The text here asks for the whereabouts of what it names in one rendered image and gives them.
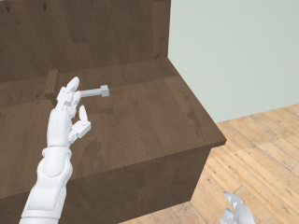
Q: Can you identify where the counter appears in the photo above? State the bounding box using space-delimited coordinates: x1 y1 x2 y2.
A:
0 0 227 224

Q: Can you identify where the left robot forearm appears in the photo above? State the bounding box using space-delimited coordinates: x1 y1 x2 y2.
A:
19 146 73 224

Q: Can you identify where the right robot hand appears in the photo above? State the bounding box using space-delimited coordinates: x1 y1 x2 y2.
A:
220 191 255 224

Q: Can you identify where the tap lever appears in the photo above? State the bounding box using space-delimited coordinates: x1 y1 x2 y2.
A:
75 85 109 97

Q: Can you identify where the left robot hand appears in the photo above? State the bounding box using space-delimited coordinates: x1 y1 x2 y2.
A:
47 77 91 148

